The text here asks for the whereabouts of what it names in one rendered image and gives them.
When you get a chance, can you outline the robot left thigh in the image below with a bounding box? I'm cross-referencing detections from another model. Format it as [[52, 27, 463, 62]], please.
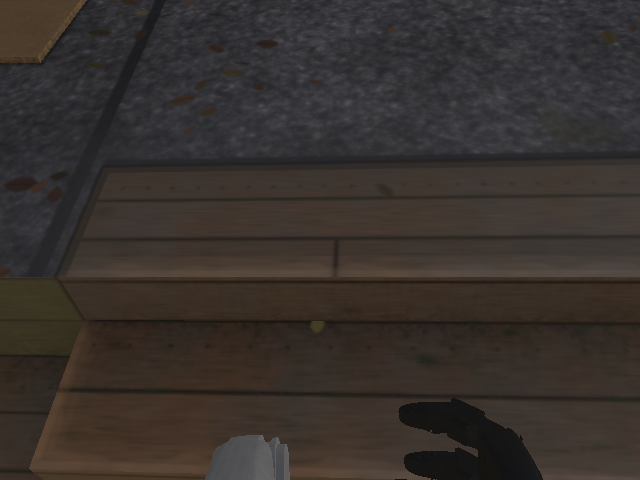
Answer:
[[205, 435, 290, 480]]

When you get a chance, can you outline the robot right hand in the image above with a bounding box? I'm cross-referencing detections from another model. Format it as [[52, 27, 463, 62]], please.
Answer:
[[395, 398, 543, 480]]

